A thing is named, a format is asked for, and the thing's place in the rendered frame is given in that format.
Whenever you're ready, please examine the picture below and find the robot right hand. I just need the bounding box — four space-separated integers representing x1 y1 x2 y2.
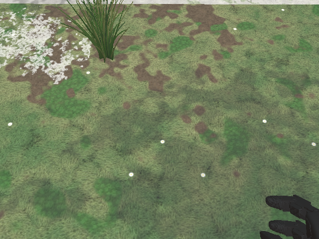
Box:
259 194 319 239

